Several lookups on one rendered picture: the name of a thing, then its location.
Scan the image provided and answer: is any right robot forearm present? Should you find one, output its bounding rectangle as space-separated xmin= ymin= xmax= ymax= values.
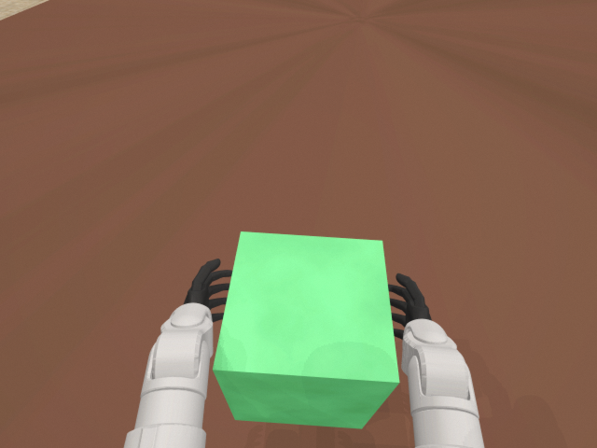
xmin=401 ymin=319 xmax=484 ymax=448

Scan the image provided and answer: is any left robot forearm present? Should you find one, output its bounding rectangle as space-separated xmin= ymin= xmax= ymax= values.
xmin=124 ymin=303 xmax=213 ymax=448

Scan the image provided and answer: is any robot right hand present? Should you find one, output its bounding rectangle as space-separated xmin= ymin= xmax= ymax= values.
xmin=388 ymin=273 xmax=432 ymax=340

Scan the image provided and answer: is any carton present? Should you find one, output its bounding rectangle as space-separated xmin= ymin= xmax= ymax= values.
xmin=213 ymin=231 xmax=399 ymax=429

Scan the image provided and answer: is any robot left hand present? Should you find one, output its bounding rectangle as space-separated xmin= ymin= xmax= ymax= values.
xmin=183 ymin=259 xmax=232 ymax=322

